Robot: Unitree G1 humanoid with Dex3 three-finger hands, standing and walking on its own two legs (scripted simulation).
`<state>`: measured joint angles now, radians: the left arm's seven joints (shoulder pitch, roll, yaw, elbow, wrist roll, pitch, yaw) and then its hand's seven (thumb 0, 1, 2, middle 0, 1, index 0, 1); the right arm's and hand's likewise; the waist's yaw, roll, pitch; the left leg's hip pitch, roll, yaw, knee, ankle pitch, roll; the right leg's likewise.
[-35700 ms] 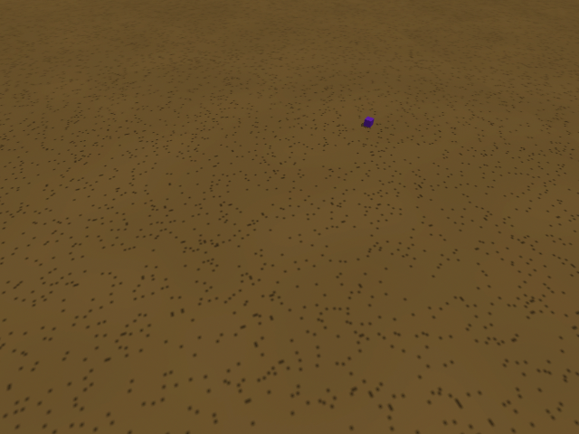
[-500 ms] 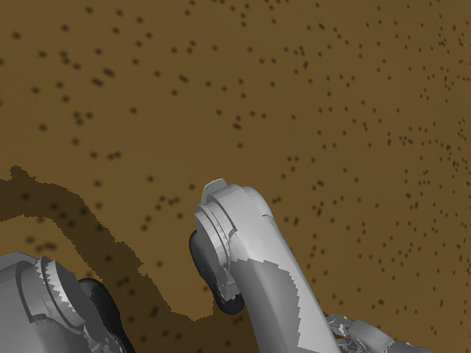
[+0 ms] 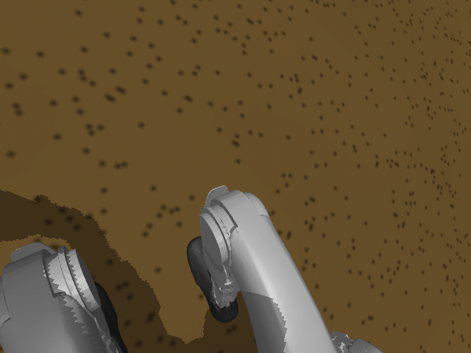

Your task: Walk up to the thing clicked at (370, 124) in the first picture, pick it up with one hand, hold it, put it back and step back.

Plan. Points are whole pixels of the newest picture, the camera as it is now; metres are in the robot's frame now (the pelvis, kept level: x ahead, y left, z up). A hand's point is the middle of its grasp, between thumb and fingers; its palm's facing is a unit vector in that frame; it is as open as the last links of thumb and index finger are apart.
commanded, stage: rest palm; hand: left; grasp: from above
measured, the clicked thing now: out of the picture +0.45 +0.32 -0.31
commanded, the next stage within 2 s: close in 1.44 s
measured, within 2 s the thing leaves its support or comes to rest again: neither
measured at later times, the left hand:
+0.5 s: hand out of the picture +0.46 +0.30 -0.25, palm faces +0.01 -0.46 -0.89, open 14.3 cm
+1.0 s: hand out of the picture +0.46 +0.29 -0.27, palm faces +0.02 -0.48 -0.88, open 14.0 cm
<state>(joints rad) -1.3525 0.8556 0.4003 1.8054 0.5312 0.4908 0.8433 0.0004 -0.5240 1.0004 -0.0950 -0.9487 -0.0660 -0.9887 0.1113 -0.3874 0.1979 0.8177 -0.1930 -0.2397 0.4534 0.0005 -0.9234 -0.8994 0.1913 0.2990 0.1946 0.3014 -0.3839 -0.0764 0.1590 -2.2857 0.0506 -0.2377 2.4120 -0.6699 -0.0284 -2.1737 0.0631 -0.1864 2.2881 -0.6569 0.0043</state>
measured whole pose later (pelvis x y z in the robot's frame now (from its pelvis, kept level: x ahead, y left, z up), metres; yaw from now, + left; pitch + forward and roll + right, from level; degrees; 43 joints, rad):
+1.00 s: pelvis +0.00 +0.01 -0.01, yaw -3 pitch +28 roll -14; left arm -1.35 0.98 0.38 1.78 0.42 0.44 0.90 0.00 -0.48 1.00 -0.16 -0.83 -0.11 -0.90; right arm 0.08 -0.44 0.34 0.70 -0.21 -0.25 0.50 0.00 -0.92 -0.90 0.19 0.30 0.19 0.30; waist -0.44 -0.14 0.28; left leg -2.31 0.05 -0.30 2.49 -0.70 -0.03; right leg -2.18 0.08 -0.23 2.32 -0.66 0.02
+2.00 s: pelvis +0.01 +0.01 -0.02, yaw -3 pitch +27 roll -15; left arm -1.31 0.99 0.36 1.79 0.36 0.41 0.90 0.00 -0.26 0.88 -0.31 -0.71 -0.26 -0.77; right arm 0.05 -0.44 0.37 0.69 -0.20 -0.25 0.50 0.00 -0.90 -0.90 0.19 0.30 0.19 0.30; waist -0.44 -0.14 0.29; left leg -2.31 0.05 -0.31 2.52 -0.72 -0.03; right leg -2.17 0.08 -0.24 2.35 -0.68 0.02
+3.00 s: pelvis +0.01 +0.01 -0.02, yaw -3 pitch +26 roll -15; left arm -1.27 0.96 0.34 1.77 0.35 0.40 0.89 0.00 0.06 0.78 -0.57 -0.55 -0.52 -0.62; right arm 0.03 -0.44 0.37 0.69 -0.20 -0.25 0.50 0.00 -0.90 -0.89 0.19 0.30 0.19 0.30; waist -0.43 -0.14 0.29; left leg -2.30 0.04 -0.31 2.53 -0.72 -0.03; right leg -2.17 0.08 -0.24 2.36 -0.68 0.02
